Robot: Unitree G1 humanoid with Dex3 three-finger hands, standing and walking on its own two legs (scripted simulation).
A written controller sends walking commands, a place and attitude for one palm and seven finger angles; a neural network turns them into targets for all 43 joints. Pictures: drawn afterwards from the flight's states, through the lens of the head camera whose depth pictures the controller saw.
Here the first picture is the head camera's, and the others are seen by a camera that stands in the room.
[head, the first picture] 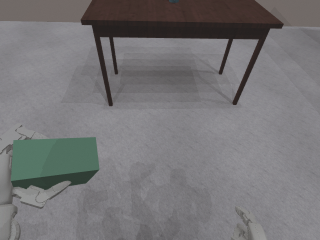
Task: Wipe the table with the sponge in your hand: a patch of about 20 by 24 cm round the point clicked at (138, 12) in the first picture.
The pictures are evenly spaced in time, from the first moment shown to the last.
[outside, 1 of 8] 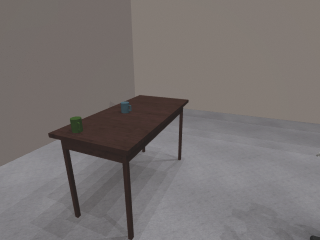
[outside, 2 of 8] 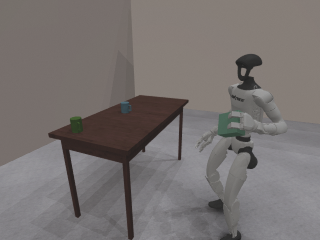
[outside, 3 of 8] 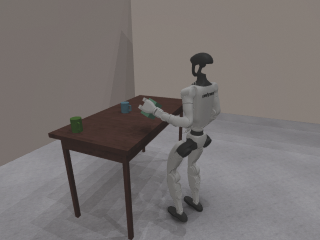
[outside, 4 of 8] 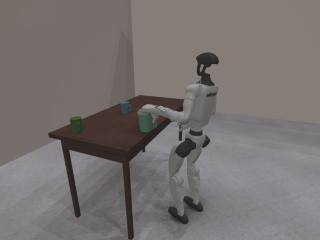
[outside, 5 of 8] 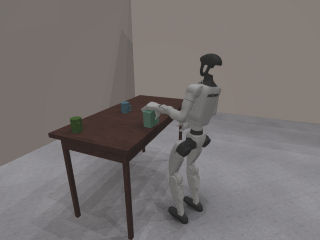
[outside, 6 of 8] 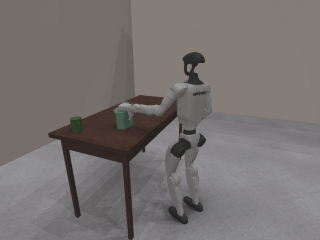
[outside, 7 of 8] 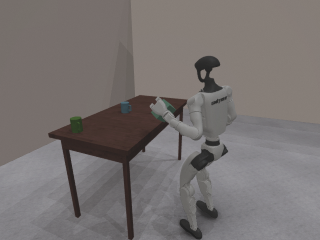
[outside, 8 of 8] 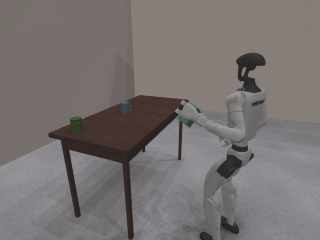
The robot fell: no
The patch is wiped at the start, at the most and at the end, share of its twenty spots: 0.00 1.00 1.00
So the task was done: yes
